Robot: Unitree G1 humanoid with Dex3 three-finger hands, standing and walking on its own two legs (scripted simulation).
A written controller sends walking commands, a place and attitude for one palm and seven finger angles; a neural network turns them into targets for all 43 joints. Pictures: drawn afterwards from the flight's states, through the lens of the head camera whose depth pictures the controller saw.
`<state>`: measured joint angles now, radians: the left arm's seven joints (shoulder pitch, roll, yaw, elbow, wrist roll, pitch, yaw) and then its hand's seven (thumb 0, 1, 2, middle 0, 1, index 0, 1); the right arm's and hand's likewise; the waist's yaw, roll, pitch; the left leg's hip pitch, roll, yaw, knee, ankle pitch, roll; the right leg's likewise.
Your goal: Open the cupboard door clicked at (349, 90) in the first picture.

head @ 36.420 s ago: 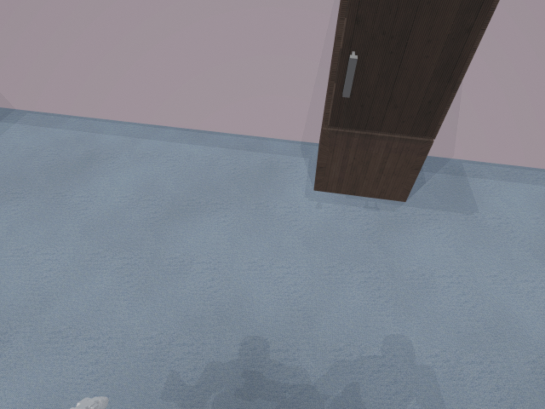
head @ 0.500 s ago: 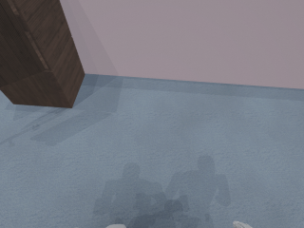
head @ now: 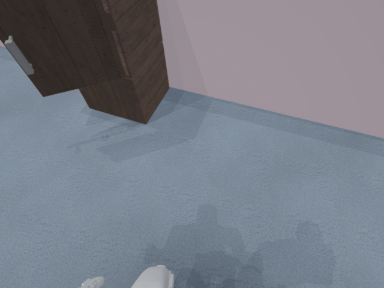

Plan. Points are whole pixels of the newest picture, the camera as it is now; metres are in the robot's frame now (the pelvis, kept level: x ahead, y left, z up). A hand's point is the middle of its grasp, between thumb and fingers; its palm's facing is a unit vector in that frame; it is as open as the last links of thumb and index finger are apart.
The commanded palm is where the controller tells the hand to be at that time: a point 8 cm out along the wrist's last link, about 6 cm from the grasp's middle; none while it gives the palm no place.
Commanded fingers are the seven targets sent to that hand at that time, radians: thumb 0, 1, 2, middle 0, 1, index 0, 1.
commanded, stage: turn to face it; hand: left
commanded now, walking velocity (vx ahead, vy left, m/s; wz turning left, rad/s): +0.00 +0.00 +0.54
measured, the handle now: (20, 55) +0.96 +0.77 -0.10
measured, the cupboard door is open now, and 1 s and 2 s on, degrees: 40 40 40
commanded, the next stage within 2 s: take the last steps up to it in 0.48 s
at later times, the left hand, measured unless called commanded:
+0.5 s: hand out of the picture +0.05 +0.22 -0.17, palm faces +0.25 -0.92 -0.29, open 7.4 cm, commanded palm none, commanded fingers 0.00 0.90 0.90 -0.20 -0.30 -0.20 -0.30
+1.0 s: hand out of the picture -0.04 +0.21 -0.19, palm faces +0.43 -0.88 -0.19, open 7.4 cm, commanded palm none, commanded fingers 0.00 0.90 0.90 -0.20 -0.30 -0.20 -0.30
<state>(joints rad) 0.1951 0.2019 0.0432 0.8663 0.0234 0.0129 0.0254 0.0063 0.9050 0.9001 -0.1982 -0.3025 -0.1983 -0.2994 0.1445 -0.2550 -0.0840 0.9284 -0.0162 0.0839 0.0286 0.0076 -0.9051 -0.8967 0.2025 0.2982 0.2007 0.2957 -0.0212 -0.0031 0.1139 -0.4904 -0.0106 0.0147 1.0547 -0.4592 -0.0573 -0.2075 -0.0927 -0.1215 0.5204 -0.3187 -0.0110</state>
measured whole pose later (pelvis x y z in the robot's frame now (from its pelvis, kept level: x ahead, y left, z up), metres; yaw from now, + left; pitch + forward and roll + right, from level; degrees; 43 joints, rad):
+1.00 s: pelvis +0.06 +0.04 -0.01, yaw +21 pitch +0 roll +1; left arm 0.33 0.23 0.08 1.08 0.03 0.03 -0.01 0.01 0.91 0.90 -0.20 -0.30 -0.20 -0.30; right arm 0.16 -0.20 -0.04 0.94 -0.03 -0.02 0.01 0.00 -0.91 -0.90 0.20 0.30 0.20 0.30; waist 0.04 -0.08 0.07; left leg -0.30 -0.01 0.11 0.58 -0.28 0.06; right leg -0.34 -0.13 -0.08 1.00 -0.50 0.02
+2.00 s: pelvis +0.35 +0.26 +0.00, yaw +22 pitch +1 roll +1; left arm 0.25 0.19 0.06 1.05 0.03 0.00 -0.02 0.01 0.91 0.90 -0.19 -0.30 -0.19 -0.30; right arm 0.22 -0.17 -0.04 1.01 -0.03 -0.07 -0.01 -0.01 -0.94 -0.90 0.20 0.30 0.20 0.30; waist 0.04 -0.03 0.05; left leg -0.22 0.00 0.17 0.41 -0.20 0.05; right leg -0.51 -0.11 -0.08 1.06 -0.33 0.00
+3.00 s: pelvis +0.49 +0.29 -0.02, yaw +21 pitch -2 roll +0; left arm 0.31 0.22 0.02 0.91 0.04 -0.01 0.03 0.01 0.90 0.90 -0.20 -0.30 -0.20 -0.30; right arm 0.21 -0.26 -0.06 0.89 -0.02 0.03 0.00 0.01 -0.90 -0.90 0.20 0.30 0.20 0.30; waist 0.01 0.02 0.02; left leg -0.34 0.01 0.02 0.71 -0.36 0.02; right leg -0.21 0.00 -0.06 0.62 -0.38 -0.04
